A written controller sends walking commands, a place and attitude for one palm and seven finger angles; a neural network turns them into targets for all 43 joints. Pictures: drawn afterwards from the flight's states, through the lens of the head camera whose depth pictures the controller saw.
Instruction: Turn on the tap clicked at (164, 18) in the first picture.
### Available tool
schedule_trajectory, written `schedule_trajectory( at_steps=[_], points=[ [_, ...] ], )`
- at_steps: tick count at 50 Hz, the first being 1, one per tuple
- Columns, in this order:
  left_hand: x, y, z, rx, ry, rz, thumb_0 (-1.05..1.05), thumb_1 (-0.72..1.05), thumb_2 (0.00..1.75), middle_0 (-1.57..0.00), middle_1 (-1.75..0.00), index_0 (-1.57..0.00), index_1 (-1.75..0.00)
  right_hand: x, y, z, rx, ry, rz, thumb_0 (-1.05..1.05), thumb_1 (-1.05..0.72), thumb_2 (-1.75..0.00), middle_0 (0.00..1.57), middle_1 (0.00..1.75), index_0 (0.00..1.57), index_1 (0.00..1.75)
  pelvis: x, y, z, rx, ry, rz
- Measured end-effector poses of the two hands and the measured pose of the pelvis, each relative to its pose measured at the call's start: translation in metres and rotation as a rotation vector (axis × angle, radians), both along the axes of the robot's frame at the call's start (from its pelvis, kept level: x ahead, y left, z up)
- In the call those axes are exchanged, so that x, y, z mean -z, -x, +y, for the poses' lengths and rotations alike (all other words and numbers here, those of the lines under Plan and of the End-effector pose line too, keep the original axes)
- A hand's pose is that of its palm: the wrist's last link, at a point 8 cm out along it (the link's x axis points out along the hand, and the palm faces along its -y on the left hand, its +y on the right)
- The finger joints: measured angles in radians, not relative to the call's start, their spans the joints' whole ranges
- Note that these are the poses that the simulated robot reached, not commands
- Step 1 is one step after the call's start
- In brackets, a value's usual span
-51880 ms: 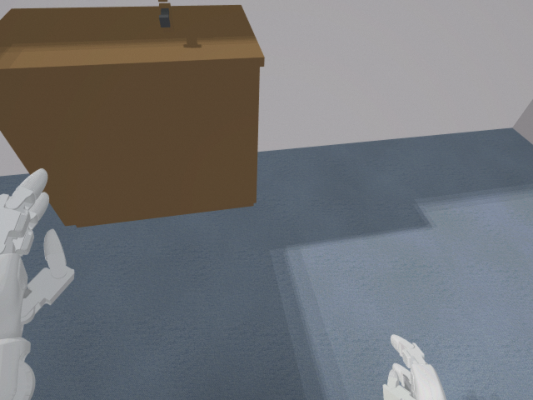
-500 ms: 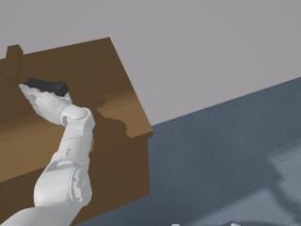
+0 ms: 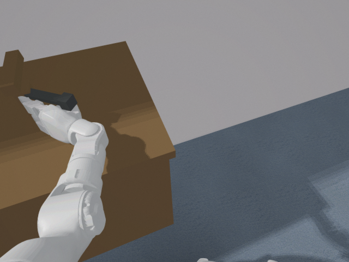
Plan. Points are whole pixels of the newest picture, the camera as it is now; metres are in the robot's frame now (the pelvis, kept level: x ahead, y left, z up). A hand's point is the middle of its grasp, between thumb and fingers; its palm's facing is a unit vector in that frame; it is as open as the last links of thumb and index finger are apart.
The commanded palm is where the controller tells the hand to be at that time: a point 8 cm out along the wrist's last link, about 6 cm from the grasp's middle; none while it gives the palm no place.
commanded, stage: push the lever round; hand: left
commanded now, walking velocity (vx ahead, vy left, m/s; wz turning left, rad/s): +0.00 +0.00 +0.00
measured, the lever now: (67, 101) +0.45 +0.23 +0.13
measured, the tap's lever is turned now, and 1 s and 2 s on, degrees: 52 53 53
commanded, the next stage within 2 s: lift the hand up off the lever in 1.28 s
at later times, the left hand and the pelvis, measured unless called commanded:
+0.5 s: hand (78, 107) +0.46 +0.22 +0.10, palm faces +0.87 -0.48 -0.13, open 8.4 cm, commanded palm +0.45 +0.25 +0.12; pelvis +0.00 -0.01 +0.00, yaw +0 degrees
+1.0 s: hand (78, 107) +0.46 +0.22 +0.10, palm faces +0.86 -0.48 -0.14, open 8.5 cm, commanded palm +0.45 +0.26 +0.12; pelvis -0.02 -0.01 -0.01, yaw +0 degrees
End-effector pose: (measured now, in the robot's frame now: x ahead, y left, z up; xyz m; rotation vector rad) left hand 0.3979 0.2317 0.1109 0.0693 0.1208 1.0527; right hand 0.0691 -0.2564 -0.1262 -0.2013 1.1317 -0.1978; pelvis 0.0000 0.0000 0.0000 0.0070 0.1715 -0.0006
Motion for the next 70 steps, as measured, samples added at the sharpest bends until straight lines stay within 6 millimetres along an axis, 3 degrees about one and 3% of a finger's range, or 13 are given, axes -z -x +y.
schedule_trajectory(
  at_steps=[16, 49, 70],
  points=[
    [0.0, -0.004, -0.003, -0.007, 0.004, 0.003, 0.02, 0.91, 0.9, -0.04, -0.11, 0.0, -0.11, 0.001, 0.005, -0.005, 0.015, 0.003, 0.013, 0.0, -0.9, -0.9, 0.2, 0.3, 0.2, 0.3, 0.001, 0.001, -0.004, 0.001, -0.001, 0.005],
    [-0.002, -0.005, -0.004, -0.011, 0.0, 0.029, 0.03, 0.9, 0.9, -0.07, -0.12, 0.0, -0.06, 0.007, 0.039, -0.019, 0.051, 0.012, 0.048, 0.0, -0.9, -0.9, 0.2, 0.3, 0.2, 0.3, 0.007, 0.017, -0.011, 0.003, 0.0, 0.026],
    [-0.002, -0.005, -0.003, -0.009, 0.0, 0.032, 0.03, 0.9, 0.9, -0.08, -0.12, 0.0, -0.06, 0.011, 0.059, -0.016, 0.061, 0.006, 0.063, 0.0, -0.9, -0.9, 0.2, 0.3, 0.2, 0.3, 0.011, 0.026, -0.01, 0.008, 0.002, 0.034]
  ],
)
